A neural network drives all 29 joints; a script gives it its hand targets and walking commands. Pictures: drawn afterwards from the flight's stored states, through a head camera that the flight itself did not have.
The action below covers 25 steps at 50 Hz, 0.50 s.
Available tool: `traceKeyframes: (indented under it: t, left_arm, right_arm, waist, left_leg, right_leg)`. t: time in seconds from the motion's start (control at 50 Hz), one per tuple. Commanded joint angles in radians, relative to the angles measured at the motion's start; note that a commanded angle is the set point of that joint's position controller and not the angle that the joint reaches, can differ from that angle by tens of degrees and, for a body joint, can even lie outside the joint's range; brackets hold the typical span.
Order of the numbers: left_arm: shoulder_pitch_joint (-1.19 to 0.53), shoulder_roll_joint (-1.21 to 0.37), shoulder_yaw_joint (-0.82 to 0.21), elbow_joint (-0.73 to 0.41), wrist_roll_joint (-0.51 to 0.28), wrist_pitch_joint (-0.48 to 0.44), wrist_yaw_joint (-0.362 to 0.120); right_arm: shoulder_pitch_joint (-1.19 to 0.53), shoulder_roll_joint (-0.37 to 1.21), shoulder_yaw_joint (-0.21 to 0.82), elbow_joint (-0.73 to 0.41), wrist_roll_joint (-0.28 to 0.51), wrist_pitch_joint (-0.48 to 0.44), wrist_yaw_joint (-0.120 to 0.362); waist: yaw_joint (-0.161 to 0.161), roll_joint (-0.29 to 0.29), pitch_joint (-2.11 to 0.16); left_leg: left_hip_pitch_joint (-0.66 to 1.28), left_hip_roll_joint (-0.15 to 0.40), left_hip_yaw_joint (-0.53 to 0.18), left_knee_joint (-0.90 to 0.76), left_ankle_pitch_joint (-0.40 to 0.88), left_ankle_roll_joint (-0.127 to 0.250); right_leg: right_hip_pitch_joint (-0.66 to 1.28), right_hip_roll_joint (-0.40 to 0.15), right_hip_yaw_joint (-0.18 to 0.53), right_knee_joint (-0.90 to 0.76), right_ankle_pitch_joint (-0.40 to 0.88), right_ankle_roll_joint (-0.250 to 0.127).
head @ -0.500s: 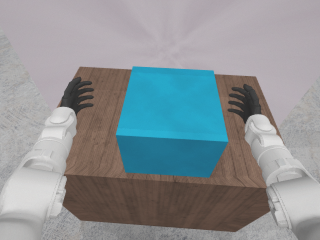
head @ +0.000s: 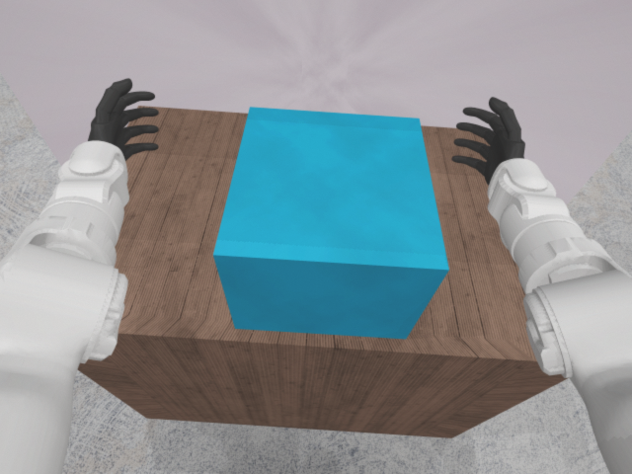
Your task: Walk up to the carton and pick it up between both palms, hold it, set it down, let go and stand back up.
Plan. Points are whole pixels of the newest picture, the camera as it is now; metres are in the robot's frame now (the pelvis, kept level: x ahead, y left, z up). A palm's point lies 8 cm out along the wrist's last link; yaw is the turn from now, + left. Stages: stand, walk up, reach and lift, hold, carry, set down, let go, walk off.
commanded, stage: reach and lift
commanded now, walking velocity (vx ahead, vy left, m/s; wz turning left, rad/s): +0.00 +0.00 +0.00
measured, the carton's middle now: (327, 222) +0.50 -0.05 +0.00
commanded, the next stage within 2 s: none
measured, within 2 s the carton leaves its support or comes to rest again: neither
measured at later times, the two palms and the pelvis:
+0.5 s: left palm (146, 208) +0.48 +0.21 +0.06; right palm (457, 217) +0.45 -0.23 +0.05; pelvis -0.01 +0.00 -0.02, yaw +1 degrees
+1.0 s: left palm (166, 210) +0.49 +0.18 +0.06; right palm (448, 215) +0.46 -0.22 +0.05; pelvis -0.01 +0.00 -0.03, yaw +0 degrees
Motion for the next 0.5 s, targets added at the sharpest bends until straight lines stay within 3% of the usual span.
traceKeyframes:
  t: [0.0, 0.06, 0.1, 0.14, 0.26, 0.34, 0.48]
  left_arm:
    - [-0.326, 0.114, 0.019, -0.025, 0.028, -0.064, -0.008]
    - [-0.311, 0.114, 0.028, 0.007, 0.021, -0.106, -0.016]
    - [-0.32, 0.109, 0.027, 0.01, 0.018, -0.138, -0.017]
    - [-0.346, 0.1, 0.015, -0.01, 0.006, -0.173, -0.008]
    - [-0.395, 0.08, -0.01, -0.017, -0.024, -0.232, 0.011]
    - [-0.382, 0.059, -0.017, 0.021, -0.018, -0.247, 0.014]
    - [-0.342, 0.066, 0.036, 0.013, 0.015, -0.277, 0.018]
  right_arm:
    - [-0.35, -0.128, 0.005, -0.037, 0.007, -0.06, 0.003]
    - [-0.345, -0.099, 0.008, -0.044, -0.003, -0.092, -0.006]
    - [-0.347, -0.084, -0.009, -0.049, -0.021, -0.114, -0.01]
    - [-0.344, -0.079, -0.037, -0.057, -0.044, -0.136, -0.012]
    - [-0.369, -0.085, -0.108, -0.071, -0.109, -0.188, -0.019]
    - [-0.363, -0.085, -0.11, -0.032, -0.11, -0.213, -0.02]
    - [-0.349, -0.077, -0.076, -0.043, -0.082, -0.263, -0.028]
  waist:
    - [0.018, 0.046, -0.51]
    - [0.016, -0.005, -0.482]
    - [0.009, -0.012, -0.496]
    - [0.001, 0.018, -0.532]
    - [-0.02, 0.078, -0.673]
    - [-0.015, 0.096, -0.703]
    - [0.012, 0.062, -0.773]
  left_leg:
    - [0.114, -0.015, 0.009, 0.0, 0.383, -0.037]
    - [0.024, -0.019, 0.014, -0.011, 0.322, -0.022]
    - [-0.016, -0.02, 0.016, -0.02, 0.276, -0.019]
    - [-0.016, -0.019, 0.018, -0.011, 0.239, -0.025]
    - [0.005, -0.012, 0.022, 0.063, 0.26, -0.053]
    - [0.002, -0.01, 0.024, 0.102, 0.308, -0.065]
    - [-0.045, -0.018, 0.038, 0.157, 0.402, -0.068]
  right_leg:
    - [0.421, -0.004, 0.029, 0.052, 0.371, 0.048]
    - [0.458, -0.011, 0.036, 0.067, 0.358, 0.064]
    - [0.454, -0.02, 0.041, 0.074, 0.318, 0.066]
    - [0.401, -0.024, 0.037, 0.083, 0.256, 0.059]
    - [0.279, -0.024, 0.014, 0.128, 0.232, 0.042]
    - [0.238, -0.019, 0.004, 0.161, 0.253, 0.039]
    - [0.296, -0.008, 0.011, 0.212, 0.375, 0.057]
